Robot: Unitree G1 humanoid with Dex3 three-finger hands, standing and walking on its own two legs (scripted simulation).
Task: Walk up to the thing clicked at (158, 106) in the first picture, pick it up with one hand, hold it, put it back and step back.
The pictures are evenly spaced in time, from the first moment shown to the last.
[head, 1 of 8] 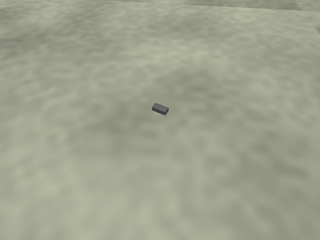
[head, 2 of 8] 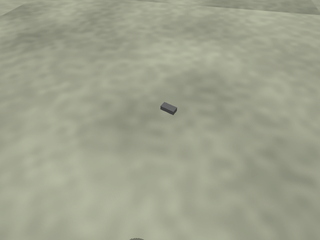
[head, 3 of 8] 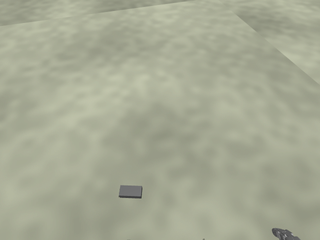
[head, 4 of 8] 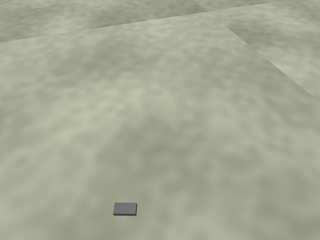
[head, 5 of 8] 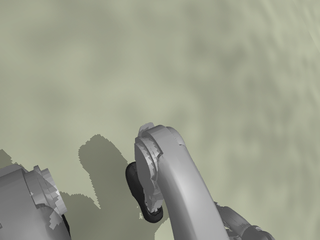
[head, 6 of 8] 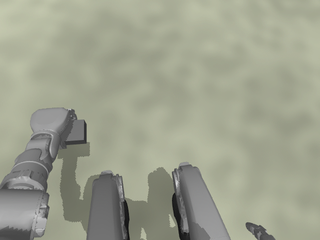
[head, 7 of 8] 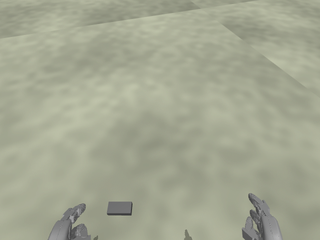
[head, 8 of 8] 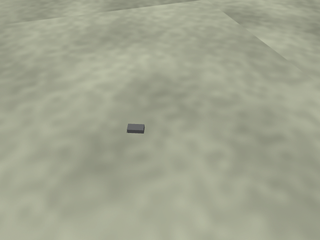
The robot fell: no
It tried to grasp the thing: yes
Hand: left
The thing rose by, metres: 0.68
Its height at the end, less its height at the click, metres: +0.00
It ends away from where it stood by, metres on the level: 0.02
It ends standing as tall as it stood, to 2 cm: yes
